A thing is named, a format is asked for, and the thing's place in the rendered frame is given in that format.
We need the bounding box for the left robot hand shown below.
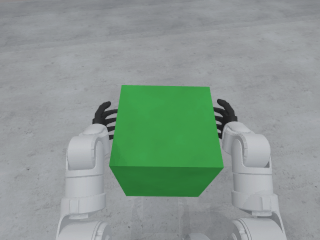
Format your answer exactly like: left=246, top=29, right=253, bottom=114
left=92, top=101, right=118, bottom=140

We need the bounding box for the carton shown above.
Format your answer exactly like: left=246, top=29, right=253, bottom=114
left=109, top=85, right=224, bottom=197

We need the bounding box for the right robot hand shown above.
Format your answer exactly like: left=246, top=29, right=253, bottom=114
left=213, top=99, right=238, bottom=139

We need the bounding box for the robot right upper arm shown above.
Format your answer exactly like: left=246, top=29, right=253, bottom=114
left=227, top=218, right=286, bottom=240

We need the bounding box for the robot left upper arm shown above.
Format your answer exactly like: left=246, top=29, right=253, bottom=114
left=57, top=220, right=112, bottom=240

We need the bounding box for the right robot forearm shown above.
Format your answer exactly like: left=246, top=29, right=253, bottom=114
left=221, top=121, right=287, bottom=240

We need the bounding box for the left robot forearm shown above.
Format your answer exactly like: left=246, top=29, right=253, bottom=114
left=55, top=123, right=111, bottom=240

